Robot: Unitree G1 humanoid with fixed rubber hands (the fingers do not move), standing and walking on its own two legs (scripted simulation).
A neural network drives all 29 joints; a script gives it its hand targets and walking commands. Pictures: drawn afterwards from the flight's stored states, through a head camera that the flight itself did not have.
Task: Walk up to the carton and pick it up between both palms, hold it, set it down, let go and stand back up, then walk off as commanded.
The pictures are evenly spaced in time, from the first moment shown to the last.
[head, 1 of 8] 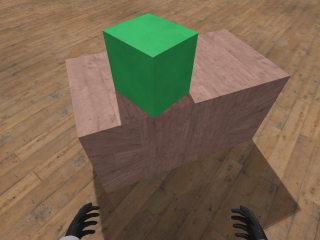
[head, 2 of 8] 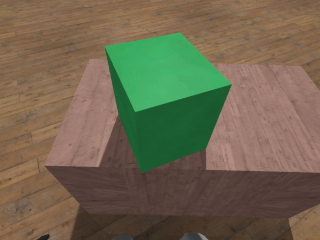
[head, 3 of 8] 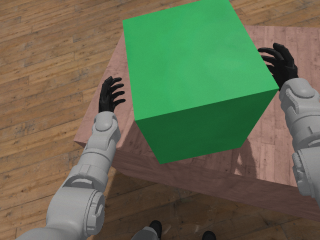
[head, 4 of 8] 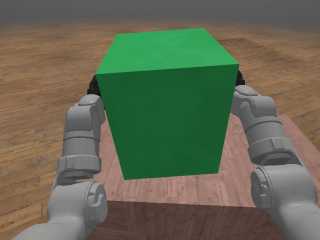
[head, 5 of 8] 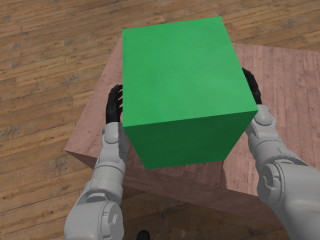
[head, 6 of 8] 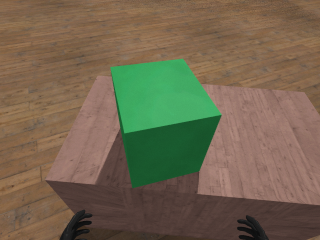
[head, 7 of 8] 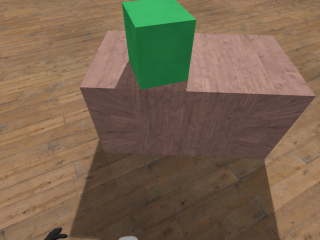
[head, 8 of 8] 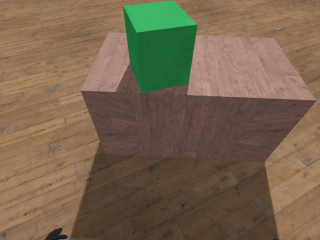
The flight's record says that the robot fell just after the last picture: no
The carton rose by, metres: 0.25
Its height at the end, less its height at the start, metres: +0.00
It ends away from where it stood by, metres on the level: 0.02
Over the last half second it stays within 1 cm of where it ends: yes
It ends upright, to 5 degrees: yes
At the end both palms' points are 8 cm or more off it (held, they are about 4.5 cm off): yes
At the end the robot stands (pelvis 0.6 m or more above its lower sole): yes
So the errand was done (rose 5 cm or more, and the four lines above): yes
